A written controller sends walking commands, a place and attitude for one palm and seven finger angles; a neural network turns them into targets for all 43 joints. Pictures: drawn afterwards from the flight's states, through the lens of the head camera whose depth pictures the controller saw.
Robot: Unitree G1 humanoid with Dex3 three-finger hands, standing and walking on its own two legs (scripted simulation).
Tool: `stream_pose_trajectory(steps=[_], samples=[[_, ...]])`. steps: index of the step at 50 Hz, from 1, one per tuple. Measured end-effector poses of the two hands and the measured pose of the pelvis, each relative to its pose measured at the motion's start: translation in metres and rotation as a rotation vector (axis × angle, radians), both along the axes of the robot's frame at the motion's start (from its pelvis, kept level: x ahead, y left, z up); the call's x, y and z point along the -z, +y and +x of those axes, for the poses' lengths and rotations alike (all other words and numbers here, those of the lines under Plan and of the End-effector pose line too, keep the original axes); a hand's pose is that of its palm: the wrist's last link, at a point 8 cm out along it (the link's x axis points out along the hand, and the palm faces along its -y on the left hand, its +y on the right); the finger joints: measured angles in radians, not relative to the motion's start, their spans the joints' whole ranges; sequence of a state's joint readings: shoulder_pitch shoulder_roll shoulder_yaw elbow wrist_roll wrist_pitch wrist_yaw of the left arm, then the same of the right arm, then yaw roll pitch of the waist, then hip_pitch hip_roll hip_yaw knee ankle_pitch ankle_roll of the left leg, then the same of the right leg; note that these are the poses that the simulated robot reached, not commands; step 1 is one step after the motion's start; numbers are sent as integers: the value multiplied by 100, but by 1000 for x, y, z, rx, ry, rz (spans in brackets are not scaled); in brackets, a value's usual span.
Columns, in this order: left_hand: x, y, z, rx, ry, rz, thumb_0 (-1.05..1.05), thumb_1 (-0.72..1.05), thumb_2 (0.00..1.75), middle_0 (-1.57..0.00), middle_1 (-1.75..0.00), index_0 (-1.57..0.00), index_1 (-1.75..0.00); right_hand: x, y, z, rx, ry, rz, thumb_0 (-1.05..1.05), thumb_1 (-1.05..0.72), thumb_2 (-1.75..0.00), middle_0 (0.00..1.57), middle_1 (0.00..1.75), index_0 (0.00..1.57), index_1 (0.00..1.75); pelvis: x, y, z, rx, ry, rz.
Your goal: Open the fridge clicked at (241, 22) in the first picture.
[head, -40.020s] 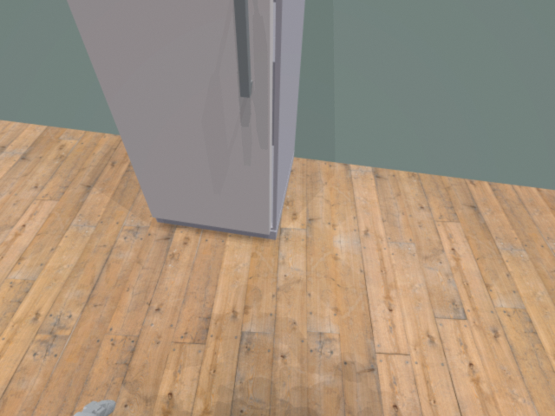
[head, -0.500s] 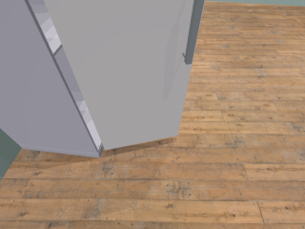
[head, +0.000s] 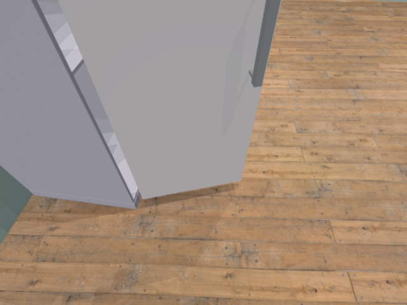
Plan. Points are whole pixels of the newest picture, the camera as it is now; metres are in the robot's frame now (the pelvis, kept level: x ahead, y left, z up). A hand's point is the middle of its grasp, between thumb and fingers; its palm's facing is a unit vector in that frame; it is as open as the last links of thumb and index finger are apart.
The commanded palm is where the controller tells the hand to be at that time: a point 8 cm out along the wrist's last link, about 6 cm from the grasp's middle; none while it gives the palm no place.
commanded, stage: look to check the result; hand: right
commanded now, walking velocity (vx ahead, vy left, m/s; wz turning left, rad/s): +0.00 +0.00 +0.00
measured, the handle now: (263, 26) +0.75 -0.11 +0.17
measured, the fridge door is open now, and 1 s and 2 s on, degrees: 69 69 69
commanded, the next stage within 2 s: stand and wait in 0.30 s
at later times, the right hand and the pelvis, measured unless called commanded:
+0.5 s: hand out of the picture +0.02 -0.18 -0.18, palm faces -0.03 +0.98 -0.19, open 7.4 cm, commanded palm none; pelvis +0.01 +0.00 +0.00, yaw +1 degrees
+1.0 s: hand out of the picture +0.02 -0.18 -0.18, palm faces -0.03 +0.98 -0.19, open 7.4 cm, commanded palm none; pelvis +0.01 +0.00 +0.00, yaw +1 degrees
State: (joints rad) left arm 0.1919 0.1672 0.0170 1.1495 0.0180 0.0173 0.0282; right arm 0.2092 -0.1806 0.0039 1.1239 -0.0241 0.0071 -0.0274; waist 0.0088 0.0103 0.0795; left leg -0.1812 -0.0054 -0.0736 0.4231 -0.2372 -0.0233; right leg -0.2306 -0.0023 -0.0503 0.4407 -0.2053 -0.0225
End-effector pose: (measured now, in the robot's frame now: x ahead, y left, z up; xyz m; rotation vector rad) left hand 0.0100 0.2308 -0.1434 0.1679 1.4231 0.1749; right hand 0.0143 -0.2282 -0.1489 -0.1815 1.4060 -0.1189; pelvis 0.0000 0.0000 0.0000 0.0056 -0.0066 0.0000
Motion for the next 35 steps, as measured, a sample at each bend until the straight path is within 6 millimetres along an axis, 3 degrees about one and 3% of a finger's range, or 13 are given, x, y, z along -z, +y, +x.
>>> stream_pose_trajectory(steps=[17, 35], samples=[[0, -8, 10, -8, -25, -8, 1, 91, 90, -20, -30, -20, -30, 1, 1, 9, -4, -14, 9, 0, -91, -89, 20, 30, 20, 30, 0, -3, 6, -8, -3, -3], [-1, -5, 8, -15, -19, -2, 0, 91, 90, -20, -30, -20, -30, 0, 1, 5, -5, 2, 8, 0, -91, -89, 20, 30, 20, 30, -1, -3, 9, -14, -5, -4]])
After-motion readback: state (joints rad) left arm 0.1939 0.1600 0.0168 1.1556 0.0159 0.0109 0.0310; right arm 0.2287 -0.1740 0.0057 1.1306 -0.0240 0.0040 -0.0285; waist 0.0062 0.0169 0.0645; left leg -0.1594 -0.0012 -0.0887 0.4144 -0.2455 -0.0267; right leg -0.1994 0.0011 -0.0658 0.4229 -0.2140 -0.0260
